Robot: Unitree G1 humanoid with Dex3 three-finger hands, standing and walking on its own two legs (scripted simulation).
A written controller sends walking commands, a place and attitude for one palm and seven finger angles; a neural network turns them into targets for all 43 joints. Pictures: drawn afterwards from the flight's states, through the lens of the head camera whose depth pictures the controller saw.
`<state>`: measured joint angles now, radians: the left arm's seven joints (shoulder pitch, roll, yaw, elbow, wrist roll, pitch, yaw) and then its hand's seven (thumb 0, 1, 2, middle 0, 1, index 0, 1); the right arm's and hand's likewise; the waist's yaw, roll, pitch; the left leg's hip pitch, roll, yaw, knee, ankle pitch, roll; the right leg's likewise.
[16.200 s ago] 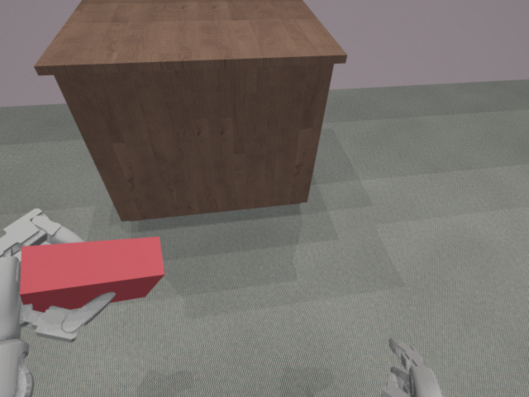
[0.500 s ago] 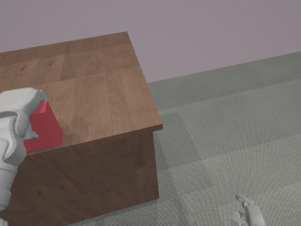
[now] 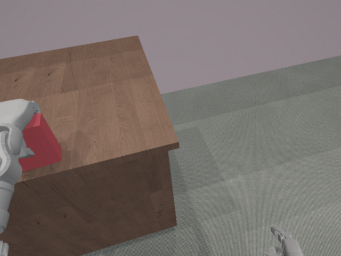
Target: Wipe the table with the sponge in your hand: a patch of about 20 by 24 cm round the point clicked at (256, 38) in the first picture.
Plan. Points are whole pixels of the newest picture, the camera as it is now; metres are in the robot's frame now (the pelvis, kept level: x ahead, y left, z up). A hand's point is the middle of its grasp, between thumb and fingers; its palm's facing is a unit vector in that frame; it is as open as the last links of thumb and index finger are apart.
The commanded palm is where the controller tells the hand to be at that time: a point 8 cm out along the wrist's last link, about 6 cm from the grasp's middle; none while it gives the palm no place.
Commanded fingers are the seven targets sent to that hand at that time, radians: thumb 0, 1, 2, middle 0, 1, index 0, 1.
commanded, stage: wipe forward along the first lane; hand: left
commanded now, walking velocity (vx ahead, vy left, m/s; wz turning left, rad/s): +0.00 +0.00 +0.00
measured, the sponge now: (32, 150) +0.30 +0.39 +0.09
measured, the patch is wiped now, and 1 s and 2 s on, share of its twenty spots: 0.00 0.30 0.40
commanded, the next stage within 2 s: slide across to the middle lane in 1.42 s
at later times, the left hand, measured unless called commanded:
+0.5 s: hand (25, 118) +0.36 +0.41 +0.14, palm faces -0.12 +0.05 -0.99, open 9.2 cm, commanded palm +0.35 +0.40 +0.18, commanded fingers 0.00 0.10 1.30 -1.20 -1.60 -1.20 -1.60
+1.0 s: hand (28, 105) +0.41 +0.44 +0.14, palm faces -0.15 +0.05 -0.99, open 9.2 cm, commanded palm +0.41 +0.43 +0.17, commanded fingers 0.00 0.10 1.30 -1.20 -1.60 -1.20 -1.60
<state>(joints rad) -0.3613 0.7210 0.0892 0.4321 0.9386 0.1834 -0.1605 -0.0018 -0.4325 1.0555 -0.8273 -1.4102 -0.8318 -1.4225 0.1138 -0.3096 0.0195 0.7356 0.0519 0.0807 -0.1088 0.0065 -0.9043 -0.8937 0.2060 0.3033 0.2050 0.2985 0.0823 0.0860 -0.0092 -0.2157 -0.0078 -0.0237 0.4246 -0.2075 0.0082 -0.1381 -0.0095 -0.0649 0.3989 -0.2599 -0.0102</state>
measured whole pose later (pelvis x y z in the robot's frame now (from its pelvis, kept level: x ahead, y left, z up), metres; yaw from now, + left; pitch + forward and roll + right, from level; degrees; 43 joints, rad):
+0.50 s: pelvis +0.00 +0.01 +0.00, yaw -1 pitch +5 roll -1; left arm -0.60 0.82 0.15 0.80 1.02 -0.03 -0.12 0.01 -0.47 1.10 -0.83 -1.38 -0.83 -1.44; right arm 0.23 -0.32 -0.02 0.75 0.06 0.10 -0.09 0.00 -0.90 -0.89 0.21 0.30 0.21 0.30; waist 0.04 0.06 -0.03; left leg -0.35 0.00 0.00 0.49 -0.23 0.01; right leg -0.27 0.00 -0.04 0.45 -0.26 -0.01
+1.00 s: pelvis +0.00 +0.02 -0.01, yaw -3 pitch +10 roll -2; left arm -0.82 0.93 0.15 1.05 1.08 -0.11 -0.09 0.01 -0.48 1.11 -0.83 -1.38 -0.84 -1.44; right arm 0.32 -0.32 -0.02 0.74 0.07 0.11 -0.08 0.00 -0.90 -0.89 0.21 0.30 0.21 0.30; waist -0.01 0.03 -0.06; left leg -0.48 0.01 0.02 0.57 -0.26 0.03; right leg -0.40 0.00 -0.02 0.50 -0.27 0.01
